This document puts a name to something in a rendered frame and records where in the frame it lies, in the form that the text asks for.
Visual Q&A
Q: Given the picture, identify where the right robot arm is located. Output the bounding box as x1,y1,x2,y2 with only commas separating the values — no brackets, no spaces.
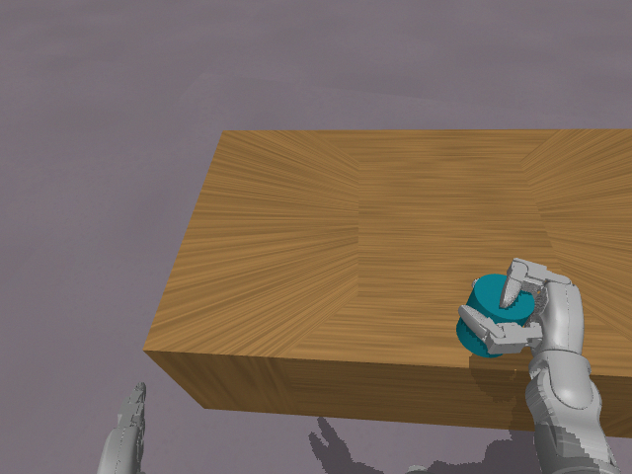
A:
525,349,621,474

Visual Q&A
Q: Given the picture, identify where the right robot hand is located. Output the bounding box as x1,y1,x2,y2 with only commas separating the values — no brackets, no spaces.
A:
458,258,585,357

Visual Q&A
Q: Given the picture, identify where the can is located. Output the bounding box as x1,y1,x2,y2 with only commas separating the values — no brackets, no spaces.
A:
456,274,535,357

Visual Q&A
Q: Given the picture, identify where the left robot hand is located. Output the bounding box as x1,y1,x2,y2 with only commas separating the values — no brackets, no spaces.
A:
97,382,146,474

